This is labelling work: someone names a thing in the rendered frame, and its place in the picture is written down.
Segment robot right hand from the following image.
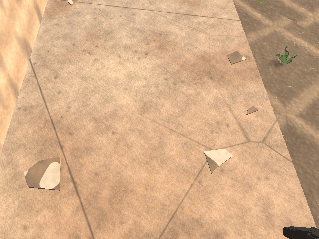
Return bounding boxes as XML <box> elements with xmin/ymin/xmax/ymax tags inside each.
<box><xmin>282</xmin><ymin>226</ymin><xmax>319</xmax><ymax>239</ymax></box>

